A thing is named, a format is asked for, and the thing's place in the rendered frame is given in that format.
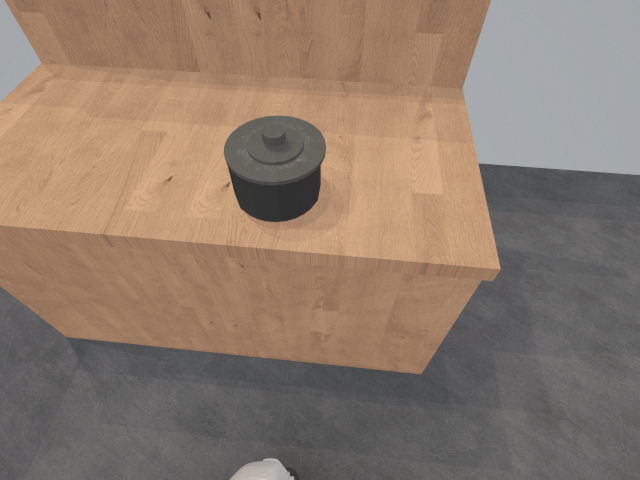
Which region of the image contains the robot left shin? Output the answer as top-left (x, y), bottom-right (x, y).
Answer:
top-left (263, 458), bottom-right (288, 472)

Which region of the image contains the pot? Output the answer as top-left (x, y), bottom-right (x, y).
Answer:
top-left (228, 165), bottom-right (321, 222)

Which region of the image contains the knob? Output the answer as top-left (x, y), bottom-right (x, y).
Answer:
top-left (262, 123), bottom-right (286, 147)

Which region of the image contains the lid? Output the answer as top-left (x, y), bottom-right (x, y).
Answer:
top-left (224, 115), bottom-right (326, 185)

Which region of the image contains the table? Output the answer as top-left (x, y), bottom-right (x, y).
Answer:
top-left (0, 0), bottom-right (501, 374)

